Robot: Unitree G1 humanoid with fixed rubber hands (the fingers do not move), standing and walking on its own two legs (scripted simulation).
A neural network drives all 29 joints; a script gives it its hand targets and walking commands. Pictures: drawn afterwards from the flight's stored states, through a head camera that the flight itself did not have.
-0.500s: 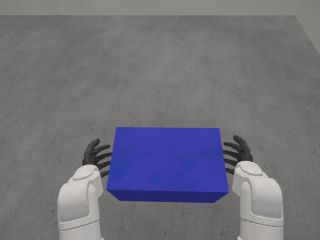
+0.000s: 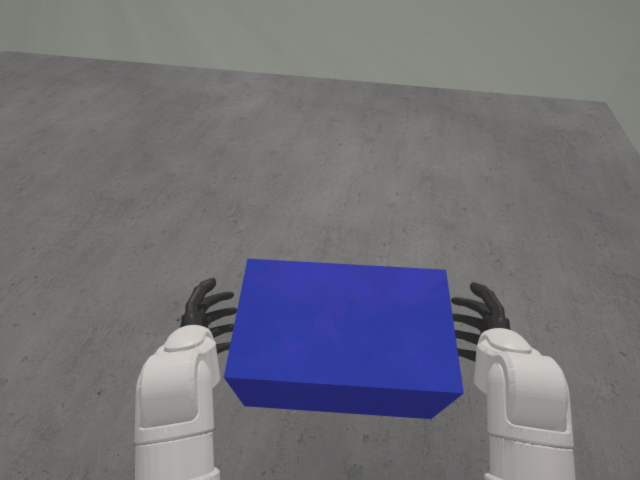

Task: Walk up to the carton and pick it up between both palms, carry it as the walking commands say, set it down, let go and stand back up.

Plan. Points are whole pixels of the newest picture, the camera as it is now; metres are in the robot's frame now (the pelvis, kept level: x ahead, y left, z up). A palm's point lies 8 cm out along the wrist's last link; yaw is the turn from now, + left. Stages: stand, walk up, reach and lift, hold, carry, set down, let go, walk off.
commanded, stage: carry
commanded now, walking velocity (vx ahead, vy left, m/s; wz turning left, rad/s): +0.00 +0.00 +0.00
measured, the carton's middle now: (341, 340) +0.32 -0.01 +0.00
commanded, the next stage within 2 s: none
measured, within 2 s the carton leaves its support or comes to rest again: neither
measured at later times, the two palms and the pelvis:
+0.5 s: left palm (212, 259) +0.43 +0.19 +0.04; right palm (439, 276) +0.40 -0.16 +0.03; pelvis +0.16 +0.02 -0.04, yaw +1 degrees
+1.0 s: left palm (239, 177) +0.64 +0.18 +0.04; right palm (419, 201) +0.60 -0.16 +0.01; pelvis +0.37 +0.03 -0.01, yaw -1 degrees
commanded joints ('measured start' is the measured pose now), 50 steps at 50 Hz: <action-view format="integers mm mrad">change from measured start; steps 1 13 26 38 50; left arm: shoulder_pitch -671 -478 -550 -348 -352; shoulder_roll -898 -904 -858 -874 -732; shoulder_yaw -748 -682 -832 -767 -769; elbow -182 -5 -300 -322 -384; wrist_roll -475 -378 -488 -546 -467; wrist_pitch -16 -120 -28 -111 -158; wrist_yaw -292 -282 -224 -276 -270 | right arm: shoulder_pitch -613 -443 -569 -515 -444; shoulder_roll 922 868 813 924 833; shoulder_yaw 667 615 736 832 824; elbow -68 -14 -236 -461 -316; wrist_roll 436 335 532 515 432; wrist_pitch -51 -165 -80 -213 -193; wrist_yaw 363 343 352 258 269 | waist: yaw -6 -20 22 -5 43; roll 49 172 49 96 -248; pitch -262 -320 -4 -439 -161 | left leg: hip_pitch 240 422 -556 414 -698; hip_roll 202 200 47 239 -95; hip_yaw -138 -145 -119 -248 46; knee -47 37 117 221 475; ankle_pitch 1044 1905 -400 1236 -156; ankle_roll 30 -89 -60 141 -25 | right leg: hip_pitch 36 -68 362 -120 838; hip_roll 0 135 -190 68 -126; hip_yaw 10 -103 197 172 292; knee -44 131 107 -96 -29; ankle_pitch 119 -50 906 -123 1605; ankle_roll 15 -18 -59 30 72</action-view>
